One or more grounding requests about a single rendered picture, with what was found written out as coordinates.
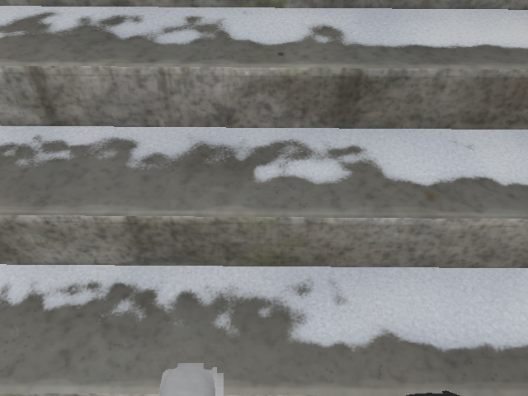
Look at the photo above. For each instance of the left robot shin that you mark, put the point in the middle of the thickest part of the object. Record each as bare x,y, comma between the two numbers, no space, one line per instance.
163,376

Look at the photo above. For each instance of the left robot thigh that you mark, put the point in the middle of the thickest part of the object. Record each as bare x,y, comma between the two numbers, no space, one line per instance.
191,379

